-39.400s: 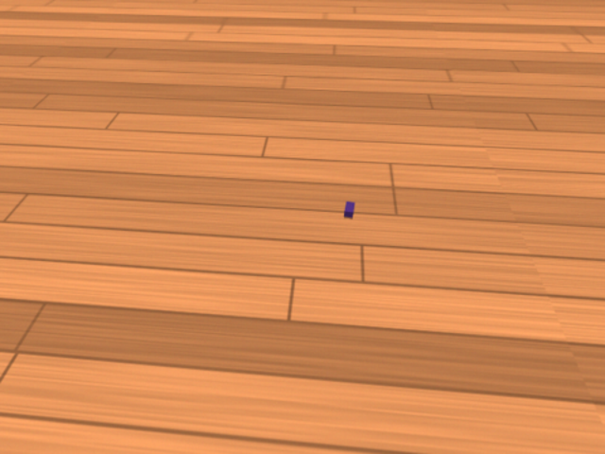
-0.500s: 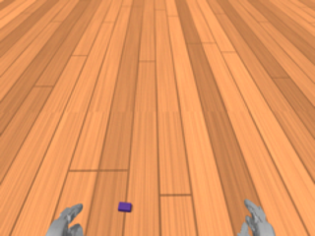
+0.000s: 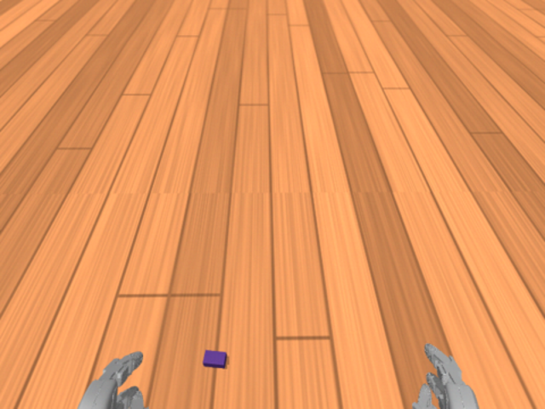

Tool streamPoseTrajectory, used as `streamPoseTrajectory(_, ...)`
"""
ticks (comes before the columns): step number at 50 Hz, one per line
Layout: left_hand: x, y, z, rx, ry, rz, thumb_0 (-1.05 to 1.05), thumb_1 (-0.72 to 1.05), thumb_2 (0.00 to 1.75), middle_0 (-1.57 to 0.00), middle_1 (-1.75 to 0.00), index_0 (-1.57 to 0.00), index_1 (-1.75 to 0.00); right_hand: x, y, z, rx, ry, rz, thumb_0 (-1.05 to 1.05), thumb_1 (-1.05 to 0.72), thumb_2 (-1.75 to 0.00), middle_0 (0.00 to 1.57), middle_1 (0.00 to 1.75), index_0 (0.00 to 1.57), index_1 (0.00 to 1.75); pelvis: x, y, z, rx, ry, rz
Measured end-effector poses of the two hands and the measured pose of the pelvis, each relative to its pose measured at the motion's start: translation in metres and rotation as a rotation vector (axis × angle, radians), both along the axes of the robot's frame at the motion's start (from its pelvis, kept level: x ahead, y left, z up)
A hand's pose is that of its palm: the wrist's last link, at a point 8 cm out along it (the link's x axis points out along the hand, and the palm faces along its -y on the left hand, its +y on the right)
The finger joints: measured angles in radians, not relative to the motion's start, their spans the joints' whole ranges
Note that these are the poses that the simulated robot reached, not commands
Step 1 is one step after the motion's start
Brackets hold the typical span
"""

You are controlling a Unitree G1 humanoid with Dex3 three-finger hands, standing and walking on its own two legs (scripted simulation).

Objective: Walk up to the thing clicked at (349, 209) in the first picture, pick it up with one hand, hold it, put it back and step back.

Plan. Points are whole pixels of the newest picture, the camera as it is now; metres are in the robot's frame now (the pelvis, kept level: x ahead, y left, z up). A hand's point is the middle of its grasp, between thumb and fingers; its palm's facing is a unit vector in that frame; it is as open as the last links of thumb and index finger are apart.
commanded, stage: home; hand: left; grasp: from above
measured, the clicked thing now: (215, 359) +0.44 +0.19 -0.70
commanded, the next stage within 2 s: stand in 0.08 s
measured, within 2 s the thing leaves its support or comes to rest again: neither
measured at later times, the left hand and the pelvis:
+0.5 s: hand out of the picture +0.10 +0.24 -0.10, palm faces +0.03 -0.94 -0.35, open 7.4 cm; pelvis -0.01 +0.00 +0.04, yaw +0 degrees
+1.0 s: hand out of the picture +0.03 +0.24 -0.10, palm faces +0.04 -0.94 -0.33, open 7.4 cm; pelvis -0.01 +0.01 +0.07, yaw +0 degrees
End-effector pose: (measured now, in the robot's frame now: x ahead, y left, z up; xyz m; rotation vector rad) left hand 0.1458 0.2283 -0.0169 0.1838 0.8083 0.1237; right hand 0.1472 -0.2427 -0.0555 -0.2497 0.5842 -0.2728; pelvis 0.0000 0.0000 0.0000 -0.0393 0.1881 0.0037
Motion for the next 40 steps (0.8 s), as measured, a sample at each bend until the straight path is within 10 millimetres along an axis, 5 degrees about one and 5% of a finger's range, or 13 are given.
streamPoseTrajectory(9, -0.001, -0.001, 0.000, 0.001, 0.007, 0.004, 0.01, 0.90, 0.90, -0.20, -0.30, -0.21, -0.30, 0.000, -0.001, -0.001, 0.004, 0.003, 0.000, 0.01, -0.90, -0.90, 0.20, 0.30, 0.21, 0.30, 0.000, -0.001, 0.000, 0.000, 0.004, 0.001)
streamPoseTrajectory(15, -0.001, 0.019, -0.028, 0.110, 0.016, -0.029, 0.01, 0.90, 0.90, -0.20, -0.30, -0.21, -0.30, -0.014, -0.009, -0.020, -0.034, 0.315, 0.151, 0.01, -0.90, -0.90, 0.20, 0.30, 0.21, 0.30, -0.009, -0.002, 0.016, 0.039, -0.110, -0.004)
streamPoseTrajectory(25, -0.058, 0.053, -0.047, 0.132, 0.228, 0.058, 0.01, 0.90, 0.90, -0.20, -0.30, -0.21, -0.30, -0.059, -0.028, -0.016, 0.013, 0.484, 0.045, 0.01, -0.90, -0.90, 0.20, 0.30, 0.21, 0.30, -0.011, 0.005, 0.037, 0.043, -0.187, -0.009)
streamPoseTrajectory(40, -0.123, 0.057, -0.048, 0.098, 0.440, 0.126, 0.01, 0.90, 0.90, -0.20, -0.30, -0.21, -0.30, -0.093, -0.018, -0.012, 0.066, 0.617, -0.003, 0.00, -0.90, -0.90, 0.20, 0.30, 0.21, 0.30, -0.012, 0.008, 0.060, 0.038, -0.245, 0.004)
